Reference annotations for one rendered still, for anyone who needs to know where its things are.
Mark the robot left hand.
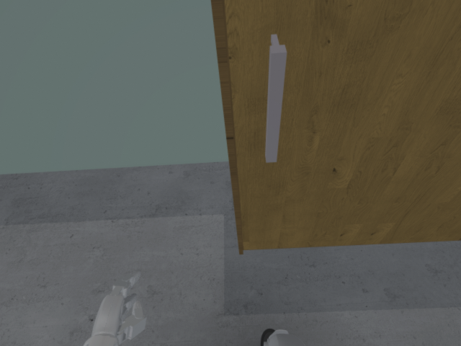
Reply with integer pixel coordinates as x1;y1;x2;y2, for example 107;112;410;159
91;270;147;345

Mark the wardrobe door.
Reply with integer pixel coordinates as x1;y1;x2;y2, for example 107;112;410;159
225;0;461;250

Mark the handle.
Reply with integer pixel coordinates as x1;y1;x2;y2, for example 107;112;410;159
265;34;287;163

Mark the robot right foot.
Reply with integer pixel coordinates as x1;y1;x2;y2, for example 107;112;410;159
261;329;275;346

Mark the right robot shin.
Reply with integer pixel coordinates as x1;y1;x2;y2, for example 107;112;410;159
269;329;288;339

